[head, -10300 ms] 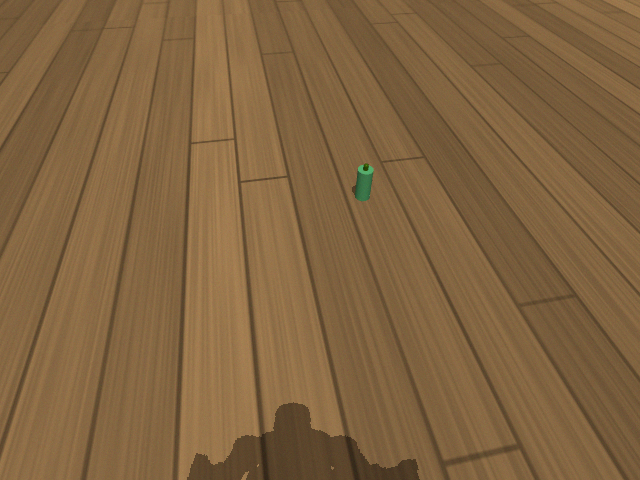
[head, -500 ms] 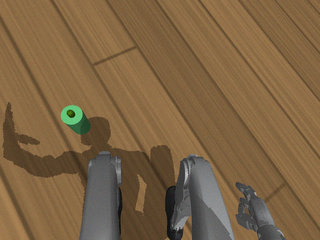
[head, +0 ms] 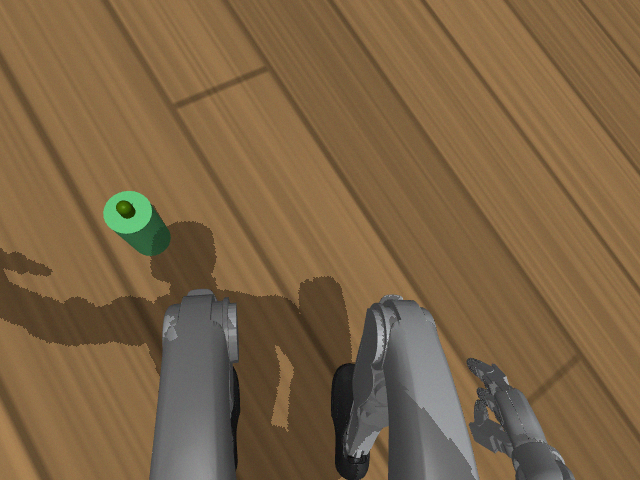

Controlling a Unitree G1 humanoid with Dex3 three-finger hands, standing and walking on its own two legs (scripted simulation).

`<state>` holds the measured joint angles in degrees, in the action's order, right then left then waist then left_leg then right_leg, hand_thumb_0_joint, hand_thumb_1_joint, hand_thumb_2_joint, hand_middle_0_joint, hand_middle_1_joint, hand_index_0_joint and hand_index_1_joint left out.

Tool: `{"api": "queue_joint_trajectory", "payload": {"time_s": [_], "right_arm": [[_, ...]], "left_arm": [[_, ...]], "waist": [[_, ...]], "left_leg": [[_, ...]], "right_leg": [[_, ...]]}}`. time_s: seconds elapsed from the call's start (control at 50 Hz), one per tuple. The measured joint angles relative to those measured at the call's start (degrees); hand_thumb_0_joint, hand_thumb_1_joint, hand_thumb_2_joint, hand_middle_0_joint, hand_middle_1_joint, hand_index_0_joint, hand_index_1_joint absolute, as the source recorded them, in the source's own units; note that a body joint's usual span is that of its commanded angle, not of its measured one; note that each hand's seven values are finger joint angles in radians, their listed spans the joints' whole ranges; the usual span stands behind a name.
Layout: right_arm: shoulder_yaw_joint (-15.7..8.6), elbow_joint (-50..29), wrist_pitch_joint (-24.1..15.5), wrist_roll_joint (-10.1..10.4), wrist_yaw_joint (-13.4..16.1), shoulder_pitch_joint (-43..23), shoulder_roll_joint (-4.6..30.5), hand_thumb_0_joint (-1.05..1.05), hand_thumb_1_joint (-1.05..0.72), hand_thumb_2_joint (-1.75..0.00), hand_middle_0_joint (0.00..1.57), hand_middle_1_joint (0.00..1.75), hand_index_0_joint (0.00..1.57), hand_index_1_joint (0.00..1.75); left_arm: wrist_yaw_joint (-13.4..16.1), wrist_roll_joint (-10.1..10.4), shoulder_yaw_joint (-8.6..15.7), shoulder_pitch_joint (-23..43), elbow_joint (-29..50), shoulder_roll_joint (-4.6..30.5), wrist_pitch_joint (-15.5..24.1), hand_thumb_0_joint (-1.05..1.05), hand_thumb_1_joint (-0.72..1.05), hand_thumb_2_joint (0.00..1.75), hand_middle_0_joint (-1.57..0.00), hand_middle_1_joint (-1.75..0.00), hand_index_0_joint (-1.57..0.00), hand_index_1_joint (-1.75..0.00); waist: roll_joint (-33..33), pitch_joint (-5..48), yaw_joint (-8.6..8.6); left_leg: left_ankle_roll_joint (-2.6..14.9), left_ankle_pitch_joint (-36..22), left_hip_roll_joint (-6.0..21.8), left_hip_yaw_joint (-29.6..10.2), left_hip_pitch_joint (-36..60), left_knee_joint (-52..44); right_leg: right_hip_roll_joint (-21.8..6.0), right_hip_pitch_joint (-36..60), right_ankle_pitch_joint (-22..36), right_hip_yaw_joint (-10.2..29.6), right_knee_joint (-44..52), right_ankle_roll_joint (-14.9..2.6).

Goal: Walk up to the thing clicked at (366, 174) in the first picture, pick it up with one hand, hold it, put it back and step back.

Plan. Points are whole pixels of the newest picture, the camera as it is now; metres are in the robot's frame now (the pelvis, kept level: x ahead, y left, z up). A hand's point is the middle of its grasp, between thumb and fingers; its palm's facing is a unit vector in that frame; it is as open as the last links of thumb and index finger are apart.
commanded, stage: go down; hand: left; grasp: from the side
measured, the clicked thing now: (138, 224) +0.45 +0.30 -0.31
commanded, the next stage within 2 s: approach in 0.58 s
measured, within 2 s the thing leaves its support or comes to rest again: neither
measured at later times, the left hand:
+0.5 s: hand out of the picture +0.33 +0.47 -0.01, palm faces +0.32 -0.94 -0.08, open 17.7 cm
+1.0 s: hand out of the picture +0.35 +0.46 -0.09, palm faces +0.37 -0.93 +0.03, open 17.7 cm
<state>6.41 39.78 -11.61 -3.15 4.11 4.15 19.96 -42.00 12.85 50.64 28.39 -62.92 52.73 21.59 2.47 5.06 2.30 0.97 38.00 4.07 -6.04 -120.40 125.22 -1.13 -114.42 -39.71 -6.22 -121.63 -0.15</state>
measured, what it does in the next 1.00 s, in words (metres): lowers itself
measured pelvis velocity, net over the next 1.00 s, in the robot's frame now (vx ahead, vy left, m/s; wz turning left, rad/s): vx -0.01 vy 0.00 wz -0.05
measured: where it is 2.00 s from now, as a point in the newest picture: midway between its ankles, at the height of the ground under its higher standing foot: (286, 441)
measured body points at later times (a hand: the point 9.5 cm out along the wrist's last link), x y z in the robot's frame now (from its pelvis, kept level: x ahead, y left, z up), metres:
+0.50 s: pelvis +0.00 +0.00 -0.02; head +0.21 +0.09 +0.37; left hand +0.31 +0.52 +0.00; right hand +0.17 -0.27 -0.12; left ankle +0.09 +0.12 -0.37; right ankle +0.10 -0.12 -0.37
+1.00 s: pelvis -0.01 +0.00 -0.06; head +0.21 +0.11 +0.32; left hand +0.32 +0.51 -0.09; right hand +0.18 -0.26 -0.13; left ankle +0.09 +0.12 -0.37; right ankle +0.10 -0.12 -0.37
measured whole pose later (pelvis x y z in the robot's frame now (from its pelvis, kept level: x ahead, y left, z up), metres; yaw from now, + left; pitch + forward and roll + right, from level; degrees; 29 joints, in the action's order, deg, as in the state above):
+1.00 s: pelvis -0.01 +0.00 -0.06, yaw -3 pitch +27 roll -10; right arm 12.5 38.1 -11.8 -6.5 2.5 0.2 21.6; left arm -43.2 17.9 52.2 34.6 -76.5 58.5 32.1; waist 6.9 -1.4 4.9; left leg 1.1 38.2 4.5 -9.6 -127.0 136.3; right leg 0.0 -119.7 -38.9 -8.6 -130.6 0.1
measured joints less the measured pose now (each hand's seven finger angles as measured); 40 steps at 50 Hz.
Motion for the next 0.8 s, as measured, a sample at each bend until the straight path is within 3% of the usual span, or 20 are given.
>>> {"api": "queue_joint_trajectory", "payload": {"time_s": [0.28,0.68,0.8], "right_arm": [[0.96,-0.26,0.24,-0.41,-0.10,0.03,0.64,0.00,-0.93,-0.92,0.21,0.30,0.20,0.30],[2.20,-0.78,0.55,-0.56,-0.46,-0.46,1.17,0.00,-0.93,-0.92,0.21,0.30,0.20,0.30],[2.97,-0.88,0.38,-0.71,-0.53,-1.11,1.27,0.00,-0.93,-0.92,0.21,0.30,0.20,0.30]], "left_arm": [[-1.24,-0.18,1.46,1.59,-1.07,2.32,0.09,-0.01,-0.60,0.07,-0.05,-0.03,-0.03,-0.05],[-2.88,1.51,3.60,1.18,-1.35,4.46,0.83,-0.01,-0.60,0.07,-0.05,-0.03,-0.03,-0.06],[-3.35,3.00,3.93,1.92,-3.55,5.37,2.15,-0.01,-0.60,0.06,-0.06,-0.04,-0.04,-0.07]], "waist": [[0.44,-1.05,0.54],[1.07,-2.57,0.73],[1.40,-2.75,1.03]], "left_leg": [[0.00,-0.12,-0.11,-0.80,-1.95,2.64],[0.24,0.04,-0.16,-1.52,-3.55,5.12],[0.31,-0.17,-0.20,-1.72,-4.09,5.86]], "right_leg": [[0.05,-1.51,0.13,-0.54,-2.25,0.01],[0.23,-2.56,0.09,-1.00,-4.13,0.31],[0.25,-2.99,0.30,-1.14,-4.77,0.35]]}}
